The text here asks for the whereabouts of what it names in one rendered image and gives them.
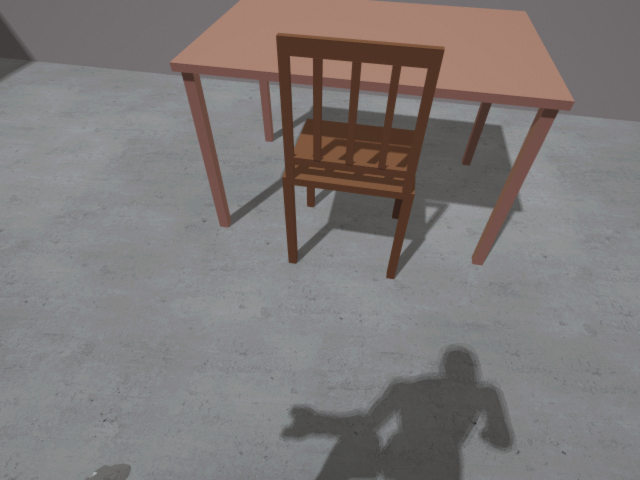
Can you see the chair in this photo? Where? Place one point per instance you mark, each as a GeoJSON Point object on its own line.
{"type": "Point", "coordinates": [350, 157]}

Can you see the table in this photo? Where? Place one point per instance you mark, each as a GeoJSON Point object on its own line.
{"type": "Point", "coordinates": [491, 56]}

